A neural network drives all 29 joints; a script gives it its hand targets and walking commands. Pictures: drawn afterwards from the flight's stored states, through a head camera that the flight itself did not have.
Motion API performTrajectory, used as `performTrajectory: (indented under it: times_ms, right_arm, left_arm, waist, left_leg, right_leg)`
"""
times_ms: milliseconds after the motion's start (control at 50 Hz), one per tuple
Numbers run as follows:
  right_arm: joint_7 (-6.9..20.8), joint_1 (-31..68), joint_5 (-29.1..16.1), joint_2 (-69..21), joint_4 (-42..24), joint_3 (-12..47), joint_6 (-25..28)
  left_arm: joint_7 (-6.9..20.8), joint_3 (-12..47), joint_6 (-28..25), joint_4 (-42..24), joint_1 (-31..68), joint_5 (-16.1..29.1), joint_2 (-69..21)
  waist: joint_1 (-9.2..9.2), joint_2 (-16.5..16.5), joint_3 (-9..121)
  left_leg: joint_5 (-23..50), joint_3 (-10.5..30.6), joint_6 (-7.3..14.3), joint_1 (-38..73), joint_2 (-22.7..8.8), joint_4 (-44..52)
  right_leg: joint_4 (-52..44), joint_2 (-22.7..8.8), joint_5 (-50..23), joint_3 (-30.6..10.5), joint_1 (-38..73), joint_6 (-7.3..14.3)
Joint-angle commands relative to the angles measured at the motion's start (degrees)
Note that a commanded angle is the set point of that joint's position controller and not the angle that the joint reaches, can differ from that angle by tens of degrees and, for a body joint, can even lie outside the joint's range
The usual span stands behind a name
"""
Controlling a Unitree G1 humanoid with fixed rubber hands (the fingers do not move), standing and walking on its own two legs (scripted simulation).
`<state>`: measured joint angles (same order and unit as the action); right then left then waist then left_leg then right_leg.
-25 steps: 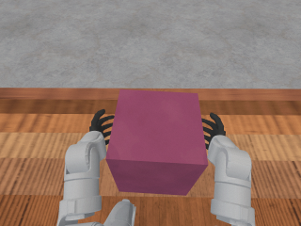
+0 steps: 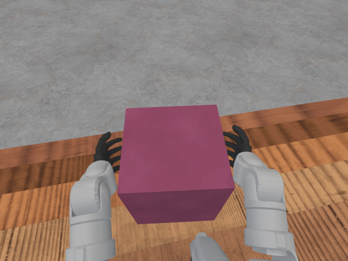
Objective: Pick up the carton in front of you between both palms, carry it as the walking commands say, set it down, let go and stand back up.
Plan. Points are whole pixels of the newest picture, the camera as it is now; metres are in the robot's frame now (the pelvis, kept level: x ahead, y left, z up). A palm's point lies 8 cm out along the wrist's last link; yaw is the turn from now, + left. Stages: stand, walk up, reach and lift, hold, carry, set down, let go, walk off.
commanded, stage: carry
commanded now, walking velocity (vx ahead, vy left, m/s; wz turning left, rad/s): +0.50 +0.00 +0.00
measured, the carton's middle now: (173, 169) +0.34 -0.03 +0.00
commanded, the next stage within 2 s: none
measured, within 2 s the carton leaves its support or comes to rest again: neither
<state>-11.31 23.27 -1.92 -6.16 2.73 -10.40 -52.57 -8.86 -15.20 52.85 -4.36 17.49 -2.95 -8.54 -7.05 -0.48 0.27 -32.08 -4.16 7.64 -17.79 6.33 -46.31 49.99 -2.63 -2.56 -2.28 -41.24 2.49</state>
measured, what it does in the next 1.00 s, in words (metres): goes down: right foot 0.11 m lower, then left foot 0.11 m lower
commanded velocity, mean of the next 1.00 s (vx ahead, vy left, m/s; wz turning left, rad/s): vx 0.50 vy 0.00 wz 0.00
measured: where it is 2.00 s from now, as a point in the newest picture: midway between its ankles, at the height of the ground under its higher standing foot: (156, 133)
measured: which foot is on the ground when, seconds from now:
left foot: down 0.00-0.14, up 0.16-0.54, down 0.56-0.98, up 1.00-1.00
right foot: up 0.00-0.12, down 0.14-0.58, up 0.60-0.96, down 0.98-1.00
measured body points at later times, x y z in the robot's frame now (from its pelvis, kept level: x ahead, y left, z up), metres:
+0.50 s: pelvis +0.37 -0.03 -0.14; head +0.40 -0.03 +0.31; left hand +0.69 +0.15 -0.07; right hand +0.71 -0.16 -0.08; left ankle +0.53 +0.08 -0.84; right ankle +0.23 -0.09 -0.80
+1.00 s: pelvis +0.75 -0.04 -0.29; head +0.76 -0.04 +0.16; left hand +1.08 +0.12 -0.20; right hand +1.09 -0.19 -0.19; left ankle +0.56 +0.04 -0.87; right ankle +0.86 -0.10 -1.01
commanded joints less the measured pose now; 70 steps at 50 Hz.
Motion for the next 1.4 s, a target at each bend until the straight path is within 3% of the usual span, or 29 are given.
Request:
performTrajectory:
  times_ms: [0,60,100,120,140,200,260,320,380,460,520,540,560,620,680,760,820,880,940,960,980,1020,1040,1060,1100,1160,1300,1360,1380]
  right_arm:
    - [5.0,30.6,-13.4,-47.4,-8.3,37.0,2.0]
    - [4.0,26.2,-11.7,-43.7,-7.2,35.0,1.5]
    - [3.3,23.8,-10.4,-41.9,-6.7,34.6,0.7]
    - [2.9,25.3,-9.5,-41.0,-7.5,33.9,0.3]
    - [2.6,25.3,-8.2,-40.1,-7.5,32.4,-0.3]
    - [0.4,22.3,-4.7,-35.5,-7.4,27.0,-1.4]
    - [0.9,26.8,-2.7,-38.8,-8.1,25.9,-0.6]
    - [2.2,29.0,-2.8,-43.3,-8.5,28.2,1.3]
    - [2.6,27.7,-3.2,-43.8,-9.8,30.8,3.1]
    - [2.1,26.1,-3.1,-40.7,-12.5,31.3,3.6]
    - [1.4,21.9,-2.5,-36.3,-11.9,30.4,2.6]
    - [1.3,19.7,-1.9,-35.0,-11.5,29.8,2.1]
    - [1.0,19.7,-2.4,-33.1,-10.2,29.6,1.6]
    - [0.9,23.2,-8.4,-36.8,-11.0,33.1,0.8]
    - [3.2,31.3,-12.1,-43.3,-11.5,36.9,1.1]
    - [5.2,33.8,-13.7,-47.9,-10.1,38.0,3.0]
    - [5.2,30.1,-13.2,-47.0,-9.0,37.7,3.9]
    - [4.2,26.7,-11.9,-44.3,-8.6,36.5,4.3]
    - [2.8,22.5,-10.1,-41.1,-7.6,35.6,3.1]
    - [2.3,23.5,-8.8,-39.7,-8.2,34.3,2.6]
    - [1.8,23.4,-7.3,-38.1,-7.8,32.3,1.7]
    - [0.5,20.6,-5.2,-34.9,-7.6,28.8,0.6]
    - [0.0,21.5,-4.3,-35.0,-7.3,27.3,0.5]
    - [0.2,22.0,-3.6,-36.2,-7.7,26.3,0.6]
    - [0.9,25.3,-2.8,-38.8,-8.0,26.3,1.3]
    - [1.9,27.4,-2.9,-42.7,-8.5,28.0,3.0]
    - [1.8,25.0,-3.2,-39.1,-12.9,30.9,4.2]
    - [1.3,21.3,-2.6,-35.2,-11.8,30.1,2.7]
    - [1.2,19.2,-2.1,-34.0,-11.1,29.4,2.1]
  left_arm:
    - [0.0,35.9,-2.6,-5.1,34.0,7.9,-38.8]
    - [-0.9,35.6,-1.8,-5.5,32.1,8.0,-35.2]
    - [-1.3,34.6,-1.0,-5.3,29.6,7.2,-33.0]
    - [-1.3,33.7,-0.5,-4.2,27.4,6.6,-32.0]
    - [-1.5,33.3,0.2,-2.8,27.6,6.5,-30.6]
    - [-1.6,37.5,0.7,-3.5,32.0,12.7,-34.1]
    - [0.7,41.0,0.2,-5.0,40.0,17.1,-41.7]
    - [2.9,42.8,-1.5,-4.4,42.6,19.1,-45.9]
    - [3.4,43.1,-2.9,-3.3,39.1,18.8,-46.3]
    - [2.5,42.5,-3.9,-3.6,34.4,17.7,-42.8]
    - [1.3,41.2,-3.0,-2.8,31.5,15.7,-39.5]
    - [0.8,40.3,-2.5,-3.2,31.7,14.5,-37.7]
    - [0.1,38.7,-1.9,-3.2,30.0,13.2,-36.2]
    - [-2.3,32.0,-0.6,-2.1,26.5,8.8,-31.9]
    - [-1.3,30.9,-1.6,-0.8,29.4,7.4,-34.9]
    - [0.1,34.8,-3.6,-2.4,34.3,8.6,-40.2]
    - [0.3,36.4,-4.6,-3.5,33.2,8.7,-40.1]
    - [-0.3,36.1,-4.5,-5.2,31.4,8.4,-36.8]
    - [-1.3,34.4,-3.4,-4.6,26.7,7.3,-32.0]
    - [-1.3,33.5,-2.7,-3.2,24.6,6.8,-30.8]
    - [-1.7,33.3,-2.1,-1.1,24.6,6.9,-29.7]
    - [-1.8,36.3,-1.6,-2.2,27.5,11.2,-31.5]
    - [-1.4,37.3,-1.2,-3.1,29.5,12.7,-34.3]
    - [-0.9,39.2,-1.4,-4.4,33.2,14.3,-36.2]
    - [0.9,41.5,-1.5,-5.0,38.4,17.3,-41.4]
    - [2.8,43.3,-3.0,-4.8,41.1,19.5,-45.1]
    - [2.2,42.4,-4.2,-3.8,33.4,17.9,-41.2]
    - [1.0,40.6,-2.9,-2.3,30.4,15.3,-38.1]
    - [0.5,39.7,-2.3,-2.5,30.7,14.1,-36.5]
  waist:
    - [-1.42,3.8,18.3]
    - [-0.13,7.9,16.9]
    - [11.26,7.4,24.4]
    - [16.43,-2.6,24.2]
    - [12.66,-12.3,25.4]
    - [12.35,-2.0,27.6]
    - [10.48,1.8,19.7]
    - [10.29,-5.2,21.7]
    - [13.37,-1.6,21.9]
    - [14.53,-5.3,18.1]
    - [2.05,-4.8,25.2]
    - [-2.09,5.6,23.9]
    - [3.70,15.4,26.3]
    - [1.58,3.1,28.2]
    - [4.56,-2.6,19.5]
    - [3.51,6.7,21.2]
    - [0.06,2.0,20.2]
    - [0.03,8.1,17.5]
    - [13.27,5.4,25.1]
    - [16.17,-5.5,22.9]
    - [12.45,-14.6,25.0]
    - [12.65,-10.2,27.9]
    - [11.56,0.4,25.2]
    - [11.89,-3.5,25.7]
    - [11.17,1.4,21.3]
    - [10.86,-5.1,23.3]
    - [14.16,-5.8,18.6]
    - [2.53,-4.8,24.8]
    - [-1.89,5.0,23.0]
  left_leg:
    - [35.3,12.0,3.7,11.7,-7.3,5.1]
    - [30.7,9.3,2.0,7.8,-6.7,-1.8]
    - [49.9,4.3,-1.5,3.2,-9.5,-21.3]
    - [38.9,1.5,-4.3,-4.7,-6.1,-40.0]
    - [-6.5,2.4,-6.8,-24.0,-1.6,-52.4]
    - [2.6,11.3,-6.1,-39.4,-6.9,-44.0]
    - [5.0,9.2,-7.0,-28.3,-9.0,-24.6]
    - [20.9,5.4,-5.8,-23.6,-8.3,-21.7]
    - [43.2,1.9,-4.6,-25.6,-6.7,1.9]
    - [52.6,-2.4,-4.4,-7.8,-3.6,17.8]
    - [49.9,-5.0,-1.0,13.6,-3.1,16.9]
    - [47.2,-1.4,0.7,20.4,-6.4,21.1]
    - [75.1,14.6,5.6,37.0,-19.2,6.1]
    - [33.2,37.6,13.4,34.7,-26.1,12.1]
    - [33.2,31.0,10.3,12.7,-23.2,14.6]
    - [46.7,18.8,6.8,10.6,-18.9,11.9]
    - [32.8,10.2,3.6,11.7,-9.4,4.8]
    - [28.8,8.2,2.4,7.4,-8.9,1.3]
    - [49.2,2.4,-1.9,3.5,-10.9,-24.2]
    - [29.3,0.4,-4.4,-6.1,-6.3,-42.4]
    - [-6.0,2.9,-6.0,-24.0,-1.6,-51.7]
    - [-2.7,7.6,-6.3,-34.4,-4.8,-47.9]
    - [4.0,9.8,-5.8,-34.5,-7.5,-40.0]
    - [3.4,10.5,-5.6,-34.8,-7.6,-39.1]
    - [4.0,9.5,-6.8,-29.1,-8.6,-24.2]
    - [19.9,5.7,-6.0,-25.0,-8.2,-21.5]
    - [53.0,-2.1,-4.2,-7.2,-3.3,17.2]
    - [50.0,-3.8,-1.2,13.4,-3.0,15.9]
    - [47.2,-2.8,0.6,18.2,-5.0,20.6]
  right_leg:
    - [-17.7,5.3,-13.0,8.6,7.2,-0.3]
    - [-25.2,5.8,-19.7,9.4,18.2,0.7]
    - [-21.2,5.6,-17.9,10.9,37.0,2.7]
    - [-25.1,2.8,-12.0,7.5,44.6,4.9]
    - [-11.4,-9.4,-36.8,-6.5,59.9,9.7]
    - [-17.0,-16.6,2.9,-31.0,56.5,19.4]
    - [-19.4,-13.7,3.4,-25.2,34.3,17.1]
    - [-16.3,-11.4,-10.1,-17.4,32.1,14.4]
    - [-7.6,-1.7,-1.0,-7.9,37.3,10.2]
    - [-3.9,0.8,6.0,-3.7,28.6,8.2]
    - [19.5,-1.1,-14.6,3.1,26.0,3.8]
    - [37.9,2.8,-0.3,6.2,18.2,1.3]
    - [48.3,6.9,40.3,3.8,-2.4,-1.2]
    - [44.2,2.7,35.2,-3.8,-18.0,0.4]
    - [23.6,0.1,28.0,-2.9,-8.1,-0.8]
    - [13.9,0.4,9.9,3.0,-2.0,0.1]
    - [-13.4,3.3,-14.5,6.7,4.0,0.3]
    - [-22.1,4.6,-18.2,8.6,15.5,0.7]
    - [-21.1,4.8,-16.8,11.2,38.4,2.9]
    - [-24.4,0.9,-14.5,5.9,44.6,4.4]
    - [-9.6,-9.4,-42.1,-8.1,60.4,8.9]
    - [-16.9,-15.2,-6.9,-29.9,58.4,16.5]
    - [-18.2,-13.5,-0.3,-29.2,52.5,15.3]
    - [-16.1,-15.1,-4.3,-33.6,50.0,17.8]
    - [-17.9,-12.9,-0.7,-26.7,37.2,16.8]
    - [-15.4,-10.8,-13.6,-19.8,35.6,14.4]
    - [-4.4,1.5,5.5,-5.1,27.3,8.4]
    - [17.5,-0.8,-13.2,1.5,24.1,4.1]
    - [35.5,3.0,-6.2,5.4,18.9,1.4]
